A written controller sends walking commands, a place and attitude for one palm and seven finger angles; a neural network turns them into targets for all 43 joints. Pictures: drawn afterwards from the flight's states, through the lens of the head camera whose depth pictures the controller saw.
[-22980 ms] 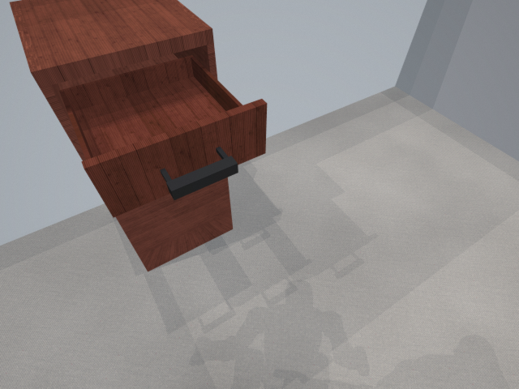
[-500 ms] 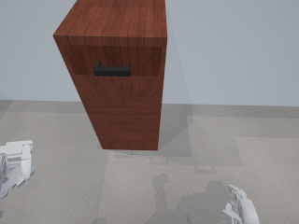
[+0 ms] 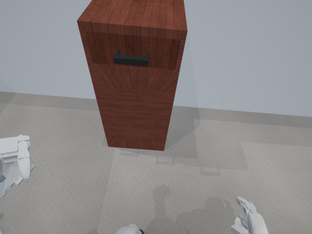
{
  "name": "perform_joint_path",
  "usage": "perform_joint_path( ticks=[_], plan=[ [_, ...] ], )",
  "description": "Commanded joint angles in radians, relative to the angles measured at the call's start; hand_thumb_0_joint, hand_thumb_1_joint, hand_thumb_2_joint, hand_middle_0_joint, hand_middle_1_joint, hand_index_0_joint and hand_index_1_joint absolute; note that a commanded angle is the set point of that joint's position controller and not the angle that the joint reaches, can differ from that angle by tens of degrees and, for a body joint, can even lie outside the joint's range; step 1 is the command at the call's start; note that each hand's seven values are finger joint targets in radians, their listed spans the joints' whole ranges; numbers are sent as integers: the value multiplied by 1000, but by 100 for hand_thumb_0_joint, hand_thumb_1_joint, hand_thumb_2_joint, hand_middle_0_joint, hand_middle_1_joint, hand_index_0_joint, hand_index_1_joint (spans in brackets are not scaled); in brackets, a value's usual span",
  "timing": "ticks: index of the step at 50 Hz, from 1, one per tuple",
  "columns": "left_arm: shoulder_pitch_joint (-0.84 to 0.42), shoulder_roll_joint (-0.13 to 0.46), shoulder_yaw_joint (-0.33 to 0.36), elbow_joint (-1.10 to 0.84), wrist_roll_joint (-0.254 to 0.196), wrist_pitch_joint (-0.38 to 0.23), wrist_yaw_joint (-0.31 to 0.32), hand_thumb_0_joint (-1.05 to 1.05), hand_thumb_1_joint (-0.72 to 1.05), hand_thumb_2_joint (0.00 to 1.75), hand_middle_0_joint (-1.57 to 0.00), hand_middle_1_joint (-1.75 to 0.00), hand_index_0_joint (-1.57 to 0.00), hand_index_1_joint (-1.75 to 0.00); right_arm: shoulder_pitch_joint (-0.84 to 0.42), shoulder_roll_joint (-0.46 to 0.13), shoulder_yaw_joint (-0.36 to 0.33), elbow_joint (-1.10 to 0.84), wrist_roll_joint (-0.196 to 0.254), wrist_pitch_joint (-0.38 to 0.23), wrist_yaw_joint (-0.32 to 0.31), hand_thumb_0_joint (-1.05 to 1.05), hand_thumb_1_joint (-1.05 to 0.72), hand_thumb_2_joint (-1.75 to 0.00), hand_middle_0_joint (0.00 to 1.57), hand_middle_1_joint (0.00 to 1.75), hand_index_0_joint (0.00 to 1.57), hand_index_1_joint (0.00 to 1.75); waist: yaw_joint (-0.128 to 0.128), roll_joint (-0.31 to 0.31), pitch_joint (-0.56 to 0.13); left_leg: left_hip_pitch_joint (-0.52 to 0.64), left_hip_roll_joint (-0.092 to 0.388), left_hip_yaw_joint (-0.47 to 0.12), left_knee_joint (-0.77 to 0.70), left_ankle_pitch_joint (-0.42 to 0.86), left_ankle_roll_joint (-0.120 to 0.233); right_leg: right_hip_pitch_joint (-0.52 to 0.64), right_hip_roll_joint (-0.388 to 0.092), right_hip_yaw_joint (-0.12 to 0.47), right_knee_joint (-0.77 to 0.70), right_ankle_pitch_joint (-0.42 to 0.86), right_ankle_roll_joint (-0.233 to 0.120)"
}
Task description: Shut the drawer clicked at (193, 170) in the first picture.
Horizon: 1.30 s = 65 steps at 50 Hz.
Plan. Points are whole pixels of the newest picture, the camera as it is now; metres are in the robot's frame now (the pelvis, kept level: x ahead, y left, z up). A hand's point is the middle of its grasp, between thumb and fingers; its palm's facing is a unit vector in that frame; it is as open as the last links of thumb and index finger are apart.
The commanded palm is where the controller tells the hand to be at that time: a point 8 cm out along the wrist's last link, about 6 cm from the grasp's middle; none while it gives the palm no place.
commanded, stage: step back with the hand held close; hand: left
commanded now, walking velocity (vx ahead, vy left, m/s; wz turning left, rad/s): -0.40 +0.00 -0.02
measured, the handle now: (132, 57) +0.74 +0.14 +0.03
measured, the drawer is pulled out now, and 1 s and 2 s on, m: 0.00 0.00 0.00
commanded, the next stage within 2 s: stop stepping back and stand still in 0.38 s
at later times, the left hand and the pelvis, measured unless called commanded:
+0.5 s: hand (8, 231) +0.10 +0.21 +0.19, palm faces +0.25 -0.83 -0.50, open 3.3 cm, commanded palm +0.03 +0.26 +0.19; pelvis -0.11 -0.02 -0.01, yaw -2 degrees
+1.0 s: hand out of the picture +0.00 +0.23 +0.20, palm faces +0.34 -0.78 -0.52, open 3.3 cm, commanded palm -0.05 +0.28 +0.19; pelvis -0.19 +0.00 +0.01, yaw -1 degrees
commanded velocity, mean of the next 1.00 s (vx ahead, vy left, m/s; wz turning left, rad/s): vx -0.08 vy -0.02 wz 0.00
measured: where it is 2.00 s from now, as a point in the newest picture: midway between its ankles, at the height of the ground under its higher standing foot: outside the picture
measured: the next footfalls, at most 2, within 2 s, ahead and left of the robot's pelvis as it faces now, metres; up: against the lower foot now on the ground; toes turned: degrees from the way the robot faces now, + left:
right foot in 0.24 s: -0.13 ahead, -0.12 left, +0.00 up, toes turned -3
left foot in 0.70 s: -0.11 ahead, +0.11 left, +0.00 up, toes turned +1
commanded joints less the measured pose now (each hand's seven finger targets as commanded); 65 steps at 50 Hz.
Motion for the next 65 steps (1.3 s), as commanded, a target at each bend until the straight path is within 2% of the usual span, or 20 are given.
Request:
perform_joint_path(
  ticks=[1,9,12,16,19,22,24,25,28,33,35,37,39,46,47,49,55,60,63,65],
  plan=[
    [-33,209,193,-211,8,-75,17,0,90,90,-140,-160,-140,-160,-99,-110,-66,-169,-7,-77,-8,0,-90,-90,20,30,20,30,2,221,-142,-251,302,-396,-520,-584,83,250,55,70,415,-117,-1],
    [57,162,118,-229,-55,-91,-12,0,90,90,-140,-160,-140,-160,-76,-91,-57,-91,-11,-96,44,0,-90,-90,20,30,20,30,4,176,-248,257,182,-155,-355,-99,-68,134,17,19,-287,-163,-57],
    [-14,226,154,-242,-56,-115,-8,0,90,90,-140,-160,-140,-160,-79,-62,-40,-69,-7,-65,37,0,-90,-90,20,30,20,30,-9,-84,-261,428,84,-1,-14,113,-70,-50,-205,178,-363,292,-77],
    [-36,260,188,-242,-63,-99,-25,0,90,90,-140,-160,-140,-160,-116,-110,-64,-114,19,-77,16,0,-90,-90,20,30,20,30,-6,-70,-367,605,117,-18,-102,586,-12,-14,-15,16,-113,446,84],
    [53,226,199,-176,-81,-80,-43,0,90,90,-140,-160,-140,-160,-146,-104,-54,-142,1,-68,32,0,-90,-90,20,30,20,30,13,196,-313,434,224,-144,-296,326,40,9,45,17,28,-217,30],
    [84,222,229,-157,-90,-67,-46,0,90,90,-140,-160,-140,-160,-189,-103,-57,-161,-13,-56,39,0,-90,-90,20,30,20,30,29,242,-160,-38,214,-135,-462,-349,-51,263,44,-15,-81,-279,-60],
    [113,239,212,-136,-86,-67,-38,0,90,90,-140,-160,-140,-160,-148,-75,-67,-145,21,-33,39,0,-90,-90,20,30,20,30,15,-194,-138,187,0,31,225,-228,-148,-210,-297,340,-481,-452,-149],
    [111,229,197,-127,-81,-54,-26,0,90,90,-140,-160,-140,-160,-167,-88,-77,-129,20,-30,42,0,-90,-90,20,30,20,30,32,-295,-24,76,-79,-10,598,-272,-147,-380,-441,466,-569,-488,-220],
    [57,170,154,-124,-52,-11,-25,0,90,90,-140,-160,-140,-160,-152,-39,-43,-134,20,-29,36,0,-90,-90,20,30,20,30,-20,-120,-14,-95,33,-39,545,-191,-106,-146,-289,192,-362,-48,-167],
    [-77,128,74,-142,-7,-36,19,0,90,90,-140,-160,-140,-160,-86,-96,-33,-99,11,-111,-21,0,-90,-90,20,30,20,30,-10,-17,-119,207,18,54,-251,-68,-42,176,-186,113,-127,362,-79],
    [-116,154,73,-256,-3,-51,33,0,90,90,-140,-160,-140,-160,-56,-134,-55,-128,14,-130,-14,0,-90,-90,20,30,20,30,9,189,-238,460,191,-109,-181,400,6,67,-99,64,29,194,-18],
    [-62,182,95,-254,9,-40,32,0,90,90,-140,-160,-140,-160,-10,-112,-55,-131,14,-140,9,0,-90,-90,20,30,20,30,-2,166,-290,624,227,-131,-119,724,26,-71,-46,-1,91,-53,-18],
    [-67,205,121,-333,-9,-41,13,0,90,90,-140,-160,-140,-160,-38,-79,-44,-110,-1,-161,28,0,-90,-90,20,30,20,30,-11,249,-204,489,241,-257,-275,542,-13,-79,-33,16,209,-207,-6],
    [154,156,163,-94,-31,8,20,0,90,90,-140,-160,-140,-160,-110,-91,-42,-141,13,-87,38,0,-90,-90,20,30,20,30,-1,131,-70,-83,188,-105,-334,-525,10,313,-14,-65,-81,-162,-49],
    [133,151,151,-69,-25,13,17,0,90,90,-140,-160,-140,-160,-125,-90,-44,-146,14,-65,32,0,-90,-90,20,30,20,30,3,69,-46,-190,138,-63,-205,-560,-11,366,-39,5,-144,-219,-79],
    [59,163,139,-42,-33,30,6,0,90,90,-140,-160,-140,-160,-123,-83,-58,-142,17,-32,27,0,-90,-90,20,30,20,30,-1,-312,-13,-227,-16,55,374,-389,-59,149,-369,553,-485,-567,-228],
    [-89,122,62,-71,-9,0,9,0,90,90,-140,-160,-140,-160,-99,-74,-35,-94,1,-56,13,0,-90,-90,20,30,20,30,-28,-148,-44,50,49,67,322,-203,-54,-82,-286,212,-448,-429,-169],
    [-103,155,72,-225,6,-27,37,0,90,90,-140,-160,-140,-160,-83,-81,-36,-97,-10,-115,-15,0,-90,-90,20,30,20,30,-4,-11,-60,285,18,114,-101,-198,-28,-46,-235,158,-345,-368,-138],
    [-57,162,111,-270,3,-51,46,0,90,90,-140,-160,-140,-160,-62,-116,-44,-116,-4,-124,-8,0,-90,-90,20,30,20,30,2,269,-65,287,248,-260,-322,-269,67,-51,-67,36,-6,-147,-30],
    [-7,176,152,-198,-1,-52,38,0,90,90,-140,-160,-140,-160,-63,-94,-45,-99,4,-126,8,0,-90,-90,20,30,20,30,8,211,-92,190,274,-244,-324,-109,65,51,-46,11,54,-150,-6]
  ],
)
